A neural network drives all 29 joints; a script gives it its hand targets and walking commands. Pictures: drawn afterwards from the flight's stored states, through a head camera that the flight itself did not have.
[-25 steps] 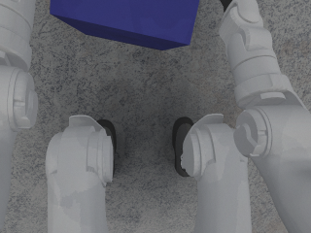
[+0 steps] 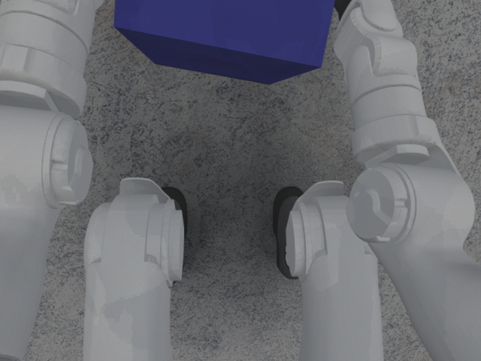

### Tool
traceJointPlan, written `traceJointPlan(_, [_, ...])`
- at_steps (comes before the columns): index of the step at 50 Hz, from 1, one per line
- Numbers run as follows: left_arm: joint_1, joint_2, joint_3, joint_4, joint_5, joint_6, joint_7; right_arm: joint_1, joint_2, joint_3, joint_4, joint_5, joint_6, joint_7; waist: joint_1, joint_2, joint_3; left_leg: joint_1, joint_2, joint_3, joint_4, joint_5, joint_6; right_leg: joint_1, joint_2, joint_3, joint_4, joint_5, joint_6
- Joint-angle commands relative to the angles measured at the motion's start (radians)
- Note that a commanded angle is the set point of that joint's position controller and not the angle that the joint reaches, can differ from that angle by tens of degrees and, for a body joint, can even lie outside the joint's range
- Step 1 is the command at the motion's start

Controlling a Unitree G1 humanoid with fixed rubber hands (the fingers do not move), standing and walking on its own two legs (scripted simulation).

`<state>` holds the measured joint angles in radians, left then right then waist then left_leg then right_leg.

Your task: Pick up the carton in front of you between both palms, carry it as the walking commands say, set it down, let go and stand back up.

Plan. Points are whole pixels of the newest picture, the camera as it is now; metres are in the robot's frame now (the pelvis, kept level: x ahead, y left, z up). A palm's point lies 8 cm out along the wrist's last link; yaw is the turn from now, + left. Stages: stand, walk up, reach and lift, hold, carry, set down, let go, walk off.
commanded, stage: reach and lift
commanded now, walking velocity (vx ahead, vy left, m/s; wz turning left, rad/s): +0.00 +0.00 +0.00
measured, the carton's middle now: out of the picture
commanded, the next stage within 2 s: none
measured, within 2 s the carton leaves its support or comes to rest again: leaves its support in 0.06 s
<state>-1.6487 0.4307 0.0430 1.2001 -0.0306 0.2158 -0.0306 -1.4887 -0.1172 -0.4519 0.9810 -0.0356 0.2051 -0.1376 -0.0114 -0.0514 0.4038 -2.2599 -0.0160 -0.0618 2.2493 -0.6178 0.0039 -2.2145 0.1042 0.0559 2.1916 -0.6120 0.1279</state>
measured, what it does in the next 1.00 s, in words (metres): rises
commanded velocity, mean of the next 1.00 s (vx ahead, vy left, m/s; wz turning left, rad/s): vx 0.00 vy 0.00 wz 0.00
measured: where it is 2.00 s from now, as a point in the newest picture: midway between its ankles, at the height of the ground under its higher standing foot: (231, 248)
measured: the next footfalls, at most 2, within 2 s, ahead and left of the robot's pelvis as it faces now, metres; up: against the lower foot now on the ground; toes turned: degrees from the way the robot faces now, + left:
none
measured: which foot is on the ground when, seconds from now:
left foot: down 0.00-1.00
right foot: down 0.00-1.00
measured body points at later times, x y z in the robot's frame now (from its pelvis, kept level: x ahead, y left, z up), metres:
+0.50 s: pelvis -0.02 -0.02 +0.08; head +0.28 +0.05 +0.41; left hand +0.53 +0.20 +0.00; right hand +0.51 -0.10 -0.01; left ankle +0.10 +0.12 -0.33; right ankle +0.12 -0.15 -0.33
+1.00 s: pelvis +0.02 -0.01 +0.20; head +0.23 +0.04 +0.59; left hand +0.48 +0.20 +0.14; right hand +0.49 -0.11 +0.14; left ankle +0.09 +0.12 -0.33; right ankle +0.12 -0.15 -0.33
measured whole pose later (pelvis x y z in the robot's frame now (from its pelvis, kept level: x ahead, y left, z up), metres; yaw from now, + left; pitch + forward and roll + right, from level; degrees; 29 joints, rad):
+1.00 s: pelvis +0.02 -0.01 +0.20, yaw +6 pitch +40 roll -3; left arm -0.94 0.03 0.36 0.72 0.24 0.42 0.00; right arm -0.83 0.11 -0.50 0.58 -0.19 0.39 -0.09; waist -0.02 -0.03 -0.24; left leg -1.76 -0.10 -0.13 1.55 -0.49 -0.05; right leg -1.72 0.10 0.09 1.53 -0.52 0.08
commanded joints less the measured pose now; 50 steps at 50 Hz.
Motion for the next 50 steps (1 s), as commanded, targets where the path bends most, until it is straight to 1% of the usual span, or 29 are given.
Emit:
traceJointPlan(1, [-0.458, -0.996, -0.224, -0.355, -0.151, -0.029, -0.228, -0.541, 0.954, 0.397, -0.222, 0.168, -0.007, 0.232, 0.045, 0.102, -1.396, 0.736, -0.074, 0.095, -0.199, 0.603, -0.007, 0.538, 0.067, -0.189, -0.092, 0.535, -0.075])
traceJointPlan(2, [-0.48, -1.016, -0.246, -0.403, -0.165, -0.026, -0.219, -0.565, 0.972, 0.426, -0.255, 0.195, -0.004, 0.226, 0.052, 0.112, -1.509, 0.823, -0.076, 0.096, -0.198, 0.66, -0.011, 0.552, 0.067, -0.194, -0.094, 0.563, -0.071])
traceJointPlan(3, [-0.499, -1.039, -0.263, -0.459, -0.173, -0.02, -0.21, -0.584, 0.985, 0.455, -0.295, 0.217, 0.001, 0.22, 0.065, 0.127, -1.618, 0.91, -0.079, 0.102, -0.201, 0.711, -0.015, 0.559, 0.069, -0.199, -0.103, 0.574, -0.069])
traceJointPlan(5, [-0.489, -1.101, -0.293, -0.531, -0.177, 0.002, -0.196, -0.62, 1.008, 0.503, -0.379, 0.239, 0.015, 0.209, 0.067, 0.15, -1.802, 1.052, -0.084, 0.107, -0.209, 0.786, -0.025, 0.581, 0.074, -0.21, -0.128, 0.59, -0.064])
traceJointPlan(7, [-0.422, -1.152, -0.287, -0.525, -0.154, 0.038, -0.19, -0.634, 1.011, 0.517, -0.431, 0.226, 0.038, 0.205, 0.06, 0.157, -1.858, 1.094, -0.092, 0.114, -0.234, 0.771, -0.027, 0.57, 0.081, -0.22, -0.166, 0.552, -0.063])
traceJointPlan(8, [-0.358, -1.175, -0.267, -0.474, -0.129, 0.06, -0.191, -0.636, 1.003, 0.513, -0.437, 0.205, 0.049, 0.204, 0.062, 0.163, -1.823, 1.066, -0.095, 0.12, -0.255, 0.726, -0.029, 0.551, 0.082, -0.223, -0.187, 0.512, -0.064])
traceJointPlan(9, [-0.292, -1.201, -0.242, -0.42, -0.105, 0.077, -0.196, -0.621, 0.998, 0.499, -0.428, 0.175, 0.06, 0.208, 0.053, 0.159, -1.758, 1.002, -0.099, 0.125, -0.278, 0.662, -0.029, 0.537, 0.082, -0.224, -0.213, 0.471, -0.067])
traceJointPlan(12, [-0.212, -1.285, -0.178, -0.334, -0.037, 0.109, -0.207, -0.557, 1.006, 0.436, -0.377, 0.087, 0.083, 0.22, 0.028, 0.164, -1.565, 0.828, -0.107, 0.14, -0.359, 0.459, -0.034, 0.483, 0.083, -0.223, -0.288, 0.337, -0.077])
traceJointPlan(15, [-0.218, -1.325, -0.106, -0.292, 0.014, 0.124, -0.22, -0.521, 1.023, 0.357, -0.334, 0.006, 0.106, 0.23, -0.022, 0.163, -1.455, 0.716, -0.115, 0.14, -0.432, 0.297, -0.035, 0.483, 0.084, -0.222, -0.358, 0.233, -0.09])
traceJointPlan(17, [-0.206, -1.317, -0.05, -0.254, 0.052, 0.129, -0.227, -0.508, 1.02, 0.311, -0.311, -0.038, 0.119, 0.233, -0.03, 0.163, -1.41, 0.665, -0.119, 0.142, -0.474, 0.223, -0.032, 0.498, 0.082, -0.213, -0.402, 0.185, -0.095])
traceJointPlan(20, [-0.17, -1.303, 0.03, -0.217, 0.117, 0.138, -0.23, -0.492, 1.023, 0.265, -0.299, -0.078, 0.134, 0.244, -0.024, 0.16, -1.394, 0.658, -0.125, 0.147, -0.537, 0.173, -0.026, 0.522, 0.084, -0.204, -0.462, 0.152, -0.092])
traceJointPlan(21, [-0.162, -1.3, 0.045, -0.214, 0.135, 0.142, -0.229, -0.49, 1.032, 0.269, -0.298, -0.083, 0.139, 0.248, -0.013, 0.153, -1.409, 0.67, -0.126, 0.148, -0.554, 0.173, -0.025, 0.539, 0.084, -0.202, -0.476, 0.155, -0.088])
traceJointPlan(22, [-0.157, -1.3, 0.057, -0.214, 0.148, 0.144, -0.227, -0.486, 1.043, 0.273, -0.299, -0.085, 0.143, 0.253, -0.009, 0.148, -1.427, 0.691, -0.127, 0.149, -0.571, 0.174, -0.024, 0.55, 0.084, -0.199, -0.491, 0.159, -0.084])
traceJointPlan(24, [-0.158, -1.303, 0.062, -0.241, 0.162, 0.145, -0.223, -0.474, 1.072, 0.295, -0.298, -0.079, 0.152, 0.266, 0.009, 0.128, -1.468, 0.726, -0.129, 0.15, -0.6, 0.189, -0.021, 0.581, 0.085, -0.196, -0.515, 0.171, -0.076])
traceJointPlan(27, [-0.171, -1.327, 0.026, -0.304, 0.152, 0.147, -0.218, -0.447, 1.122, 0.351, -0.304, -0.057, 0.165, 0.286, 0.022, 0.103, -1.545, 0.8, -0.134, 0.151, -0.636, 0.231, -0.02, 0.621, 0.087, -0.194, -0.545, 0.204, -0.067])
traceJointPlan(30, [-0.161, -1.372, -0.032, -0.366, 0.127, 0.157, -0.216, -0.416, 1.166, 0.408, -0.323, -0.031, 0.175, 0.302, 0.03, 0.098, -1.63, 0.897, -0.138, 0.149, -0.667, 0.281, -0.023, 0.658, 0.088, -0.196, -0.573, 0.236, -0.061])
traceJointPlan(33, [-0.122, -1.43, -0.081, -0.406, 0.105, 0.174, -0.22, -0.375, 1.191, 0.457, -0.346, -0.007, 0.185, 0.314, 0.031, 0.109, -1.682, 0.976, -0.141, 0.151, -0.697, 0.32, -0.029, 0.697, 0.09, -0.194, -0.61, 0.255, -0.063])
traceJointPlan(34, [-0.105, -1.449, -0.1, -0.425, 0.094, 0.179, -0.221, -0.364, 1.2, 0.48, -0.367, 0.002, 0.187, 0.317, 0.026, 0.103, -1.703, 1.004, -0.142, 0.148, -0.708, 0.337, -0.031, 0.718, 0.091, -0.196, -0.622, 0.267, -0.062])
traceJointPlan(38, [-0.028, -1.506, -0.159, -0.464, 0.065, 0.194, -0.227, -0.284, 1.221, 0.532, -0.39, 0.024, 0.196, 0.323, 0.011, 0.114, -1.72, 1.078, -0.146, 0.144, -0.753, 0.382, -0.042, 0.791, 0.092, -0.189, -0.677, 0.3, -0.069])
traceJointPlan(41, [0.048, -1.532, -0.173, -0.464, 0.062, 0.194, -0.228, -0.211, 1.226, 0.553, -0.39, 0.031, 0.194, 0.326, 0.005, 0.121, -1.675, 1.105, -0.147, 0.138, -0.794, 0.397, -0.047, 0.836, 0.091, -0.177, -0.721, 0.315, -0.075])
traceJointPlan(43, [0.099, -1.539, -0.174, -0.458, 0.067, 0.19, -0.225, -0.159, 1.23, 0.558, -0.38, 0.034, 0.189, 0.327, 0.008, 0.126, -1.627, 1.116, -0.148, 0.136, -0.825, 0.398, -0.048, 0.862, 0.09, -0.166, -0.756, 0.316, -0.077])
traceJointPlan(45, [0.142, -1.545, -0.174, -0.454, 0.074, 0.182, -0.22, -0.1, 1.237, 0.558, -0.363, 0.026, 0.184, 0.325, 0.003, 0.123, -1.576, 1.133, -0.149, 0.129, -0.859, 0.398, -0.047, 0.892, 0.089, -0.154, -0.793, 0.322, -0.079])
traceJointPlan(46, [0.165, -1.545, -0.169, -0.449, 0.079, 0.178, -0.217, -0.072, 1.241, 0.557, -0.358, 0.023, 0.18, 0.324, 0.006, 0.123, -1.55, 1.149, -0.15, 0.126, -0.88, 0.398, -0.046, 0.903, 0.089, -0.149, -0.813, 0.322, -0.079])
traceJointPlan(47, [0.184, -1.545, -0.169, -0.449, 0.082, 0.174, -0.214, -0.043, 1.244, 0.554, -0.347, 0.02, 0.176, 0.323, 0.001, 0.12, -1.523, 1.161, -0.15, 0.121, -0.898, 0.395, -0.045, 0.915, 0.088, -0.144, -0.833, 0.321, -0.08])
traceJointPlan(50, [0.254, -1.548, -0.168, -0.452, 0.095, 0.157, -0.203, 0.035, 1.253, 0.56, -0.338, 0.013, 0.163, 0.322, 0.008, 0.113, -1.477, 1.216, -0.151, 0.108, -0.956, 0.411, -0.043, 0.975, 0.086, -0.128, -0.894, 0.333, -0.08])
